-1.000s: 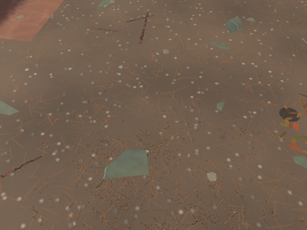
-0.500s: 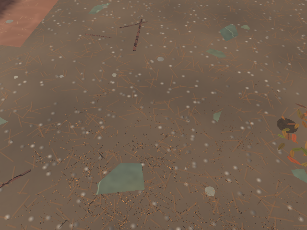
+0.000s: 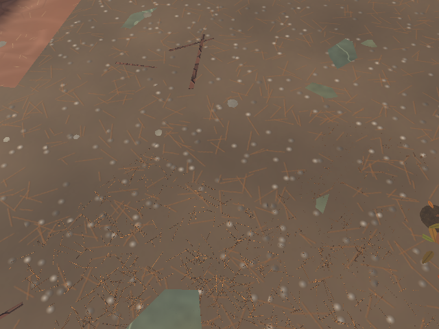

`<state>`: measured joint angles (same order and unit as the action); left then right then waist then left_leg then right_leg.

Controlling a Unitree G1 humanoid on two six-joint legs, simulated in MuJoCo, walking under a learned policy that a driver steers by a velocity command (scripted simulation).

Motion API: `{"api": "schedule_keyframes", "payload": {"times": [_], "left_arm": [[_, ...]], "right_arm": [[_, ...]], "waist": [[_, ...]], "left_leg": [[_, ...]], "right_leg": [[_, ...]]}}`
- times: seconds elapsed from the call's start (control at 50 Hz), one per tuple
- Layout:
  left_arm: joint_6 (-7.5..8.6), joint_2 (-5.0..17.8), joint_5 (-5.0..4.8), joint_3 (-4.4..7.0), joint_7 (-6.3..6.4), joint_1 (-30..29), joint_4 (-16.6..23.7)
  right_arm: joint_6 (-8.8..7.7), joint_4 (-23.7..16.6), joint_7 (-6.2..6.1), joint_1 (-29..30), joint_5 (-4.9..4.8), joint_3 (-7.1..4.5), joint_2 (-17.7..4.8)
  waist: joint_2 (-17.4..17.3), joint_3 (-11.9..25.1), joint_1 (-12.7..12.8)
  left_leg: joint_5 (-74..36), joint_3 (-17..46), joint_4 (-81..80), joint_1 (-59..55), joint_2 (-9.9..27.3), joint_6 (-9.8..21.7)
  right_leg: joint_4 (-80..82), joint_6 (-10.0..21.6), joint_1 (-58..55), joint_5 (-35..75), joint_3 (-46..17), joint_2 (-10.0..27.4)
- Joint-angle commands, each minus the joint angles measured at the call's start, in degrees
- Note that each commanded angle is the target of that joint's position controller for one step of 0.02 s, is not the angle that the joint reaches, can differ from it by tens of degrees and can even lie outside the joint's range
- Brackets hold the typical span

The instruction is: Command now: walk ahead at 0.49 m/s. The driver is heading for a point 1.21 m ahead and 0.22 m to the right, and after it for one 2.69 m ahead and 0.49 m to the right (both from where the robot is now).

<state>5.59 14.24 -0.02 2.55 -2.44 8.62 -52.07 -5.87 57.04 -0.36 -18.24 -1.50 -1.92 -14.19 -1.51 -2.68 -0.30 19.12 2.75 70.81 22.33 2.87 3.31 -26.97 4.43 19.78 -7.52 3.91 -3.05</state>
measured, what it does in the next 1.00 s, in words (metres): walks ahead: left foot, then right foot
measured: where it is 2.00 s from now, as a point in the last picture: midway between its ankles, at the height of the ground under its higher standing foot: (231, 167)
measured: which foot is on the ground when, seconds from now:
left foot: up 0.00-0.40, down 0.42-0.96, up 0.98-1.00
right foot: down 0.00-0.44, up 0.46-0.94, down 0.96-1.00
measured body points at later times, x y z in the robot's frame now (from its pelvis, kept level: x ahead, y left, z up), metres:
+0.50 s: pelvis +0.29 +0.06 +0.00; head +0.32 +0.08 +0.44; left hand +0.28 +0.33 -0.15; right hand +0.45 -0.19 -0.11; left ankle +0.37 +0.16 -0.73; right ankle +0.13 -0.08 -0.65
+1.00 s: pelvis +0.57 +0.02 -0.01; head +0.61 +0.00 +0.44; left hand +0.77 +0.26 -0.11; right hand +0.54 -0.25 -0.16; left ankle +0.38 +0.16 -0.69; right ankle +0.68 -0.08 -0.73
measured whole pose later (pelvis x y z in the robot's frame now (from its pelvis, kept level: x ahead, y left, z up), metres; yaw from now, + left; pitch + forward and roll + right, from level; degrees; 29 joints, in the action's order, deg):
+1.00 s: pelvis +0.57 +0.02 -0.01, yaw -1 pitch +2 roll +1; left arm 5.8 14.3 -0.6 2.9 -2.2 2.1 -48.5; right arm -3.5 57.8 -0.4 -21.3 -0.6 -3.1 -15.2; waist -0.4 -1.6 -2.5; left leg 27.5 0.3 44.8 5.3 0.3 0.6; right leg -33.1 4.2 28.5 -6.9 2.7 0.3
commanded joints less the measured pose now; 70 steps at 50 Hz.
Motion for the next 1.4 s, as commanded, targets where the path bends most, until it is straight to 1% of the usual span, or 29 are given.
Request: {"api": "schedule_keyframes", "payload": {"times": [0.02,0.12,0.22,0.3,0.36,0.4,0.42,0.44,0.46,0.48,0.5,0.52,0.56,0.62,0.74,0.84,0.9,0.94,0.96,0.98,1.0,1.02,1.04,1.06,1.1,1.14,1.18,1.28,1.4], "left_arm": [[1.38,4.1,0.44,0.53,-0.43,-0.9,1.7],[1.27,8.0,0.31,1.27,1.69,5.7,-0.8],[0.44,9.0,-0.62,1.36,2.77,11.2,-2.3],[-0.74,9.3,-0.96,1.65,2.84,15.3,-4.1],[-1.68,10.3,-1.09,2.22,2.98,15.0,-4.4],[-2.28,10.2,-0.92,2.10,2.94,12.6,-3.6],[-2.29,8.2,-0.24,1.19,2.95,12.5,-2.5],[-1.12,1.8,0.18,-0.79,2.31,18.5,-1.4],[0.46,2.7,-0.59,-0.84,2.12,17.6,-2.1],[1.48,8.4,-2.34,0.69,1.86,12.3,-0.6],[1.85,8.9,-2.74,0.77,1.98,8.6,0.4],[1.65,8.4,-1.97,0.99,2.33,6.6,0.6],[0.08,6.3,-1.15,1.26,2.59,8.3,0.1],[-1.25,4.5,-0.66,1.15,2.81,7.2,0.8],[-0.66,3.0,-0.50,0.65,2.11,-5.6,4.7],[-0.17,3.7,-1.07,0.37,0.70,-12.5,7.5],[0.30,5.8,-1.09,1.05,-0.02,-10.3,7.6],[0.33,9.4,-0.93,3.22,0.35,2.8,3.7],[0.22,13.5,-0.33,4.50,0.87,13.4,1.3],[-0.12,17.9,-0.20,5.44,0.74,17.6,-0.2],[-0.07,12.3,-0.77,3.82,0.67,16.9,0.2],[0.19,9.9,-0.79,3.05,0.90,11.8,1.1],[0.33,8.4,-0.40,2.54,1.00,7.1,2.3],[0.48,6.8,0.12,2.10,0.85,4.1,2.7],[0.80,5.0,0.75,1.55,0.58,2.9,2.2],[1.10,6.3,0.29,1.86,0.82,4.3,1.2],[1.05,8.0,0.23,2.29,1.54,6.0,0.4],[0.32,8.3,-0.44,2.21,2.59,10.2,-1.3],[-1.20,9.2,-1.33,2.68,3.15,15.5,-3.7]], "right_arm": [[0.82,-2.2,-0.73,-5.3,0.30,-1.24,-2.9],[1.32,-6.5,-1.06,5.7,1.48,-2.04,-4.5],[0.38,-9.4,0.09,15.9,0.95,-1.40,-2.9],[-0.08,-11.9,1.49,21.8,0.37,-0.89,-3.1],[-0.66,-12.8,2.35,20.9,0.19,-1.26,-5.0],[-0.95,-10.1,2.23,10.5,0.29,-3.03,-8.3],[-0.97,-7.2,1.75,-0.7,0.71,-4.52,-12.0],[-0.48,-5.4,1.47,-8.9,1.64,-6.18,-18.4],[-0.26,-5.0,1.64,-9.8,1.27,-4.93,-14.3],[-0.36,-5.8,1.57,-5.1,0.99,-3.69,-10.8],[-0.31,-7.2,1.47,0.2,1.09,-3.03,-8.8],[-0.30,-7.8,1.68,4.1,1.39,-2.41,-6.9],[-0.54,-7.7,2.07,6.6,2.04,-1.80,-4.9],[-0.99,-6.2,1.70,4.3,1.80,-2.40,-7.1],[-0.24,-4.0,0.13,-0.6,1.14,-2.55,-8.5],[0.89,-1.4,-0.25,-5.2,0.45,-3.04,-9.2],[1.83,-1.2,-0.56,-4.0,0.35,-3.61,-10.2],[2.54,-1.8,-0.57,-2.2,0.66,-3.26,-9.4],[2.63,-3.1,-0.62,-3.2,1.58,-2.28,-7.5],[1.27,-3.4,0.17,-10.7,1.67,0.05,0.6],[-0.25,-2.7,0.46,-7.6,0.36,-0.98,-4.6],[-1.25,-4.6,0.64,-1.9,-1.14,-1.98,-8.3],[-1.57,-5.4,0.28,1.7,-1.11,-1.97,-8.4],[-1.35,-5.7,-0.12,3.5,-0.15,-2.34,-8.1],[0.12,-5.2,-0.26,1.4,0.39,-2.52,-6.0],[1.22,-5.4,-0.38,1.6,0.58,-2.37,-4.3],[1.59,-6.9,-0.52,5.5,1.08,-2.48,-4.5],[1.08,-9.7,0.15,15.4,1.16,-2.07,-3.3],[-0.31,-13.1,1.77,24.2,0.44,-1.71,-4.0]], "waist": [[5.7,2.9,-2.0],[3.6,-0.8,-0.2],[3.6,-1.3,3.3],[3.6,-2.7,5.1],[5.0,-1.5,3.3],[5.7,4.8,-2.7],[3.7,13.0,-7.0],[-9.4,22.3,-6.0],[-12.6,25.7,-6.6],[-9.0,17.2,-6.1],[-5.5,11.6,-4.4],[-2.2,7.3,-2.8],[-3.8,4.6,0.4],[-2.3,2.6,1.5],[-1.9,-0.3,-1.8],[-1.8,-2.5,-3.4],[-2.9,-0.6,-1.0],[-2.7,7.4,5.7],[2.9,15.8,8.9],[18.5,23.1,5.1],[14.4,23.3,7.0],[11.5,14.6,6.4],[6.4,10.3,4.8],[4.2,6.7,3.1],[5.8,5.6,0.2],[5.3,4.0,-0.6],[4.2,2.2,0.0],[4.4,-0.1,2.8],[4.9,-2.1,4.7]], "left_leg": [[-3.9,2.1,-1.5,6.4,5.8,0.3],[-16.2,1.2,-16.2,16.9,7.1,-2.8],[-26.8,-1.8,-33.2,15.1,4.1,-3.6],[-23.1,-2.0,-39.4,16.4,2.8,-2.9],[-16.4,-2.5,-42.3,12.9,1.5,-0.7],[-14.6,-5.5,-44.4,-2.5,-2.0,1.8],[-15.6,-1.3,-42.0,-19.6,1.9,4.7],[-8.6,23.8,-43.8,-43.9,17.0,13.8],[-3.5,39.6,-52.7,-47.3,20.7,16.2],[-2.0,31.8,-53.5,-40.7,18.5,12.8],[-5.5,23.6,-54.6,-32.3,16.4,10.9],[-9.8,17.8,-56.9,-24.1,13.9,10.0],[-13.6,11.4,-60.7,-15.2,10.6,8.9],[-20.6,6.7,-63.4,-12.4,9.9,10.3],[-21.4,0.0,-65.2,-14.0,7.3,8.1],[-20.8,0.6,-62.3,-23.2,11.1,7.5],[-29.9,0.8,-57.1,-27.5,12.8,6.0],[-44.8,-2.4,-41.5,-24.5,8.7,3.8],[-32.2,-5.0,-24.2,-13.1,5.1,1.8],[4.6,-4.3,-3.2,10.7,-6.2,-2.2],[13.9,4.0,4.8,17.7,-4.9,-1.4],[9.8,3.6,6.2,22.0,-1.8,-0.3],[4.2,2.0,3.8,20.4,1.5,0.0],[0.7,1.4,0.0,17.9,3.4,-0.2],[-2.5,1.8,-4.3,11.9,5.4,-0.4],[-4.1,1.1,-8.3,12.0,6.0,-1.2],[-9.2,0.7,-14.0,15.7,6.3,-2.4],[-23.7,-1.4,-30.9,15.4,4.3,-3.3],[-21.6,-0.9,-41.9,13.7,1.3,-3.2]], "right_leg": [[19.8,8.9,-3.4,-4.1,-17.5,14.8],[23.0,10.0,-5.8,-0.9,-13.9,15.0],[22.3,7.6,-10.7,2.4,-9.0,13.5],[18.8,7.3,-18.8,4.2,-8.9,16.1],[14.2,6.1,-23.4,10.8,-9.9,18.3],[1.6,4.0,-22.4,28.5,-7.0,15.3],[-12.6,2.2,-14.3,25.7,-4.4,12.2],[-36.1,-2.5,9.9,4.2,-0.6,3.0],[-45.7,-2.5,19.5,-24.8,-8.7,-0.2],[-49.8,-1.2,24.8,-22.4,-10.8,3.6],[-48.2,-0.6,24.7,-17.0,-8.9,7.0],[-44.2,-0.9,22.6,-12.6,-7.7,9.1],[-39.1,-1.5,16.1,-7.9,-7.8,11.5],[-33.8,-3.1,17.2,-3.5,-6.9,11.9],[-11.8,-4.2,17.3,13.2,-4.3,9.6],[-4.2,-2.6,18.9,11.2,-4.8,8.4],[-2.3,-0.4,14.0,4.7,-3.7,6.8],[-1.3,2.1,-4.9,4.0,-0.6,3.2],[-3.1,5.5,-22.7,5.0,-10.5,11.9],[3.7,15.4,-42.5,-6.5,-38.7,24.8],[9.5,14.7,-42.6,-13.1,-45.8,24.8],[10.1,11.9,-35.5,-11.0,-37.2,23.1],[11.2,10.3,-27.2,-5.3,-30.1,21.1],[12.8,9.5,-19.6,0.4,-25.0,19.1],[16.0,8.9,-12.8,4.2,-19.8,16.8],[18.5,9.6,-10.2,6.4,-16.6,16.4],[20.1,9.9,-10.5,8.1,-14.6,16.4],[21.0,7.2,-11.7,9.0,-8.8,13.3],[15.6,6.9,-18.7,8.4,-12.3,16.0]]}}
